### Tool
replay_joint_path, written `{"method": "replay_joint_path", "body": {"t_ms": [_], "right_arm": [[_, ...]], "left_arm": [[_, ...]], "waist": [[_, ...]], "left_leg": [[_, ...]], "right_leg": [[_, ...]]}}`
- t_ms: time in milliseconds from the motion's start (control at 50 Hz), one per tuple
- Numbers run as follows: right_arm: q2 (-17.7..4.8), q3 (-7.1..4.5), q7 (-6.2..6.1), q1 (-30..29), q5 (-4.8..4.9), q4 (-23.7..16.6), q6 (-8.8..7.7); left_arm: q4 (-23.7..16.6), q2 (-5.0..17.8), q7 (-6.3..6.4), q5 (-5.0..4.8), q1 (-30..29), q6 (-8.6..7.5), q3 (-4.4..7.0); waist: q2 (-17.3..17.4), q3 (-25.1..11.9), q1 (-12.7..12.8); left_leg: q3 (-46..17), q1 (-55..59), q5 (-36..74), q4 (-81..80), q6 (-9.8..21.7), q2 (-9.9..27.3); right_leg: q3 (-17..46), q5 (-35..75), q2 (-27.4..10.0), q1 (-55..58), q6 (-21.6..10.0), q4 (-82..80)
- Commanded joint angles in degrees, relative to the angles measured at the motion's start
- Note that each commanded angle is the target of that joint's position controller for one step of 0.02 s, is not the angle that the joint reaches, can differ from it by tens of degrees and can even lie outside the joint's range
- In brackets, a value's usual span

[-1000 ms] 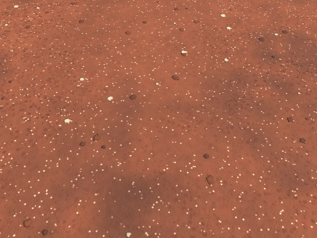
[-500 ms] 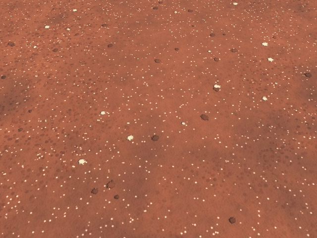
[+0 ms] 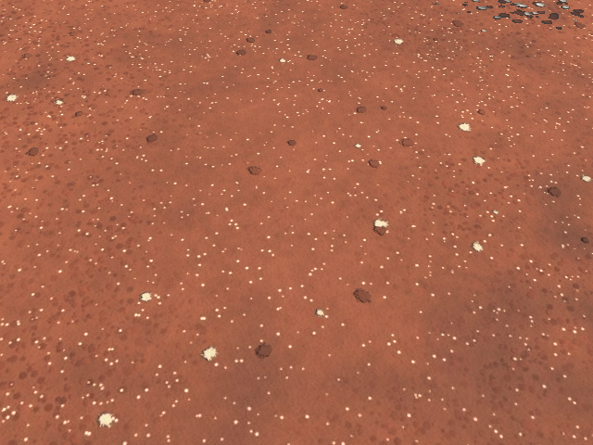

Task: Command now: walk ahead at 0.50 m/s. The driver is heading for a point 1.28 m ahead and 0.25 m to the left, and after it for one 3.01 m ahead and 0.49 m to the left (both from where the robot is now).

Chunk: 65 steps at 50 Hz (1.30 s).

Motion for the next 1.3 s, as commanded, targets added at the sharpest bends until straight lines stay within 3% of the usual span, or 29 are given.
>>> {"method": "replay_joint_path", "body": {"t_ms": [20,140,200,220,240,260,280,300,320,340,380,460,540,660,720,760,780,800,820,840,860,880,900,940,1000,1100,1200,1260,1300], "right_arm": [[-9.52,-1.99,-0.80,-2.14,0.43,-3.01,-0.75],[-10.23,-2.27,-1.15,4.02,1.33,0.68,0.66],[-11.65,-2.88,-1.59,2.80,1.56,0.86,1.54],[-11.56,-2.80,-1.66,1.47,1.61,0.55,1.75],[-9.47,-2.02,-1.66,1.31,1.08,-0.02,1.75],[-4.16,-0.40,-1.45,4.96,0.27,-1.74,1.14],[-1.79,0.44,-1.34,8.60,0.97,-1.38,0.18],[-8.17,-1.36,-1.27,4.10,2.54,-1.52,-0.17],[-9.39,-1.85,-1.37,0.14,3.06,-2.82,-0.23],[-8.86,-2.02,-1.67,-1.53,2.56,-2.97,0.02],[-6.46,-2.37,-1.73,-0.08,2.15,-2.58,1.45],[-4.12,-2.45,-1.69,-2.17,1.82,-4.40,3.49],[-3.33,-2.14,-0.50,-7.56,1.41,-6.50,3.08],[-2.82,-1.31,1.67,-17.86,1.30,-11.53,3.03],[-5.06,-2.35,2.25,-15.92,1.31,-12.83,3.39],[-9.08,-4.82,1.86,-3.43,1.66,-10.19,3.63],[-13.73,-7.03,0.73,6.31,1.82,-7.55,4.08],[-20.40,-7.94,0.10,5.03,2.42,-7.41,3.77],[-16.26,-6.32,0.48,6.46,1.47,-9.60,2.69],[-12.13,-5.11,0.68,4.76,0.80,-8.81,1.78],[-10.33,-4.53,0.64,1.26,0.92,-9.09,1.19],[-7.88,-3.74,0.54,-3.37,0.82,-9.82,1.02],[-6.16,-3.01,0.30,-6.08,0.05,-10.67,0.83],[-6.63,-2.90,0.00,-6.40,-0.04,-10.54,0.46],[-8.73,-3.27,-0.90,-3.56,0.29,-8.93,-0.05],[-8.87,-3.01,-1.55,0.04,0.60,-6.53,0.14],[-8.99,-3.12,-1.66,4.23,0.85,-3.22,0.86],[-10.02,-3.49,-2.17,3.71,0.88,-2.53,1.70],[-10.19,-3.25,-2.21,1.53,0.74,-2.93,2.22]], "left_arm": [[-3.37,1.82,-0.37,0.03,-3.05,-0.64,0.17],[-6.73,2.19,-1.93,-0.65,-12.74,-1.52,-0.17],[-6.16,4.64,-2.32,-0.56,-9.04,-2.35,0.70],[-4.48,6.19,-2.06,-0.40,-3.29,-2.56,1.62],[-1.84,9.33,-1.49,0.11,6.27,-2.69,3.06],[-0.66,14.63,-0.95,1.25,14.53,-2.51,4.40],[0.12,13.66,-1.19,0.68,16.65,-1.91,4.07],[-0.16,8.71,-1.02,0.31,14.25,-1.84,2.68],[-0.74,6.81,-0.83,0.09,9.79,-1.90,2.04],[-0.96,5.12,-0.87,0.28,5.81,-2.04,1.51],[-0.66,2.95,-1.02,1.04,1.67,-2.61,1.05],[0.96,4.36,-0.47,1.32,1.31,-3.39,1.79],[2.09,6.08,0.49,1.27,2.71,-2.87,2.29],[4.04,8.70,1.02,-0.28,7.67,-0.91,3.29],[3.78,10.79,1.20,-1.12,6.59,0.34,3.99],[3.17,11.52,1.30,-1.69,4.52,1.23,4.09],[2.50,9.97,1.39,-0.75,5.06,0.99,3.42],[-0.69,0.61,0.58,1.86,10.16,-0.43,0.62],[-1.19,3.51,-0.29,-0.46,6.26,-3.03,0.57],[-2.15,6.82,-0.87,-3.04,0.83,-4.37,1.46],[-2.06,6.25,-0.67,-2.73,0.03,-4.98,1.24],[-0.98,6.47,-0.23,-1.22,0.13,-4.88,1.55],[-0.19,6.96,-0.20,-0.60,1.47,-4.17,1.98],[0.58,5.79,-0.31,-0.15,3.07,-2.58,2.01],[-0.75,4.03,-0.04,0.57,-1.26,-1.46,1.46],[-2.63,2.23,-1.00,-0.03,-9.60,-1.99,0.57],[-4.92,2.89,-2.37,-0.43,-15.18,-2.71,0.20],[-4.60,4.67,-3.06,-0.47,-12.00,-3.16,0.69],[-1.13,8.13,-2.59,-0.17,0.13,-3.18,2.47]], "waist": [[5.56,1.52,1.04],[5.41,4.11,-1.69],[7.01,2.10,1.62],[6.90,-1.09,4.99],[5.63,-8.09,8.90],[-4.07,-17.99,9.76],[-14.52,-24.10,9.00],[-8.54,-16.66,9.83],[-6.33,-9.39,8.74],[-3.82,-5.53,7.02],[-5.19,-1.87,3.75],[-2.39,0.95,2.34],[-0.96,2.49,3.60],[0.46,5.65,6.91],[-1.78,2.61,4.03],[-1.62,-4.37,-3.56],[2.85,-9.52,-7.58],[19.02,-12.65,-0.20],[12.56,-21.33,-3.11],[8.46,-13.61,-4.23],[5.27,-8.87,-2.03],[3.25,-5.49,0.31],[4.32,-4.45,2.33],[4.36,-3.65,3.76],[3.78,-0.70,2.93],[5.52,1.69,-0.47],[5.94,4.17,-2.19],[7.66,2.10,0.44],[7.91,-5.79,7.07]], "left_leg": [[-7.69,-1.83,10.66,-8.37,8.02,14.06],[-8.62,5.99,10.40,-4.78,7.18,17.07],[-11.09,8.44,17.19,0.92,5.85,18.31],[-9.92,7.15,24.23,6.93,4.68,16.36],[-7.79,1.29,23.57,18.41,2.85,12.88],[-3.62,-17.87,5.92,39.63,-0.94,5.81],[-7.09,-30.16,-25.42,52.21,-2.36,1.00],[-10.69,-35.01,-23.55,57.86,-1.88,4.42],[-9.13,-36.69,-18.14,57.83,-1.39,7.00],[-8.37,-34.63,-13.48,55.81,-1.50,9.11],[-8.76,-28.71,-8.10,52.38,-1.78,11.66],[-8.89,-31.00,-1.40,48.03,-2.88,12.42],[-6.86,-31.66,9.19,35.18,-3.25,11.72],[-1.51,-33.07,8.19,23.70,-1.13,10.19],[2.68,-26.38,0.05,22.58,1.73,6.09],[5.16,-8.99,-0.10,18.98,5.01,0.98],[-1.99,8.38,0.82,16.67,7.74,3.07],[-33.30,26.65,-6.16,12.07,17.95,17.84],[-50.55,30.64,-15.26,2.07,21.44,23.50],[-42.52,26.07,-10.99,0.40,17.71,22.49],[-34.71,18.12,-5.95,1.05,15.32,20.30],[-28.14,9.85,0.92,0.91,13.47,18.11],[-23.97,4.14,6.67,-0.18,12.58,16.53],[-20.07,-0.61,12.27,-2.63,12.38,15.32],[-15.00,-2.19,17.31,-5.05,11.97,14.17],[-9.34,-1.81,11.43,-6.16,8.11,11.14],[-11.33,8.30,12.95,-2.87,7.91,15.54],[-11.67,13.24,25.56,2.39,6.30,17.20],[-8.78,11.09,41.98,16.15,4.19,13.68]], "right_leg": [[-0.47,10.01,0.16,1.01,0.54,-9.56],[-0.81,9.86,2.54,1.53,-0.68,-20.23],[-1.17,4.11,4.28,8.60,-2.25,-23.27],[-2.53,3.89,5.68,17.22,-3.37,-25.05],[-1.06,5.36,3.56,32.37,-5.43,-23.02],[16.20,2.95,-10.43,55.34,-11.41,-21.87],[35.27,-7.61,-17.61,62.30,-15.79,-29.80],[31.32,-14.28,-15.45,56.17,-13.25,-32.23],[23.59,-13.39,-13.96,48.09,-11.19,-34.03],[18.17,-10.03,-11.85,40.78,-10.22,-36.28],[9.47,-4.10,-8.84,31.53,-9.16,-40.33],[-0.01,5.08,-8.42,28.71,-10.32,-43.59],[-7.43,8.96,-7.15,30.84,-9.54,-44.38],[-12.71,13.90,-9.87,40.53,-8.52,-41.72],[-15.05,36.10,-10.42,44.27,-6.79,-32.82],[-17.19,45.95,-8.03,40.74,-4.57,-14.64],[-17.33,32.31,-5.59,28.40,-1.77,1.92],[-13.67,-21.71,6.04,1.71,2.06,22.52],[0.84,-27.97,8.60,-5.20,1.24,29.82],[1.78,-22.35,5.39,-9.87,-0.52,29.22],[1.52,-17.16,2.45,-8.39,-1.69,24.69],[1.34,-13.80,0.18,-4.42,-1.57,19.82],[1.79,-11.35,-1.37,0.21,-1.43,16.91],[1.08,-9.28,-1.76,3.84,-0.38,12.84],[0.03,-1.51,-1.42,0.65,1.78,3.81],[-1.94,15.86,1.66,3.11,1.67,-14.39],[-1.59,12.91,3.10,-0.92,-0.71,-21.33],[-2.54,5.71,4.81,3.34,-3.25,-23.01],[-5.33,5.73,7.87,21.07,-6.23,-23.87]]}}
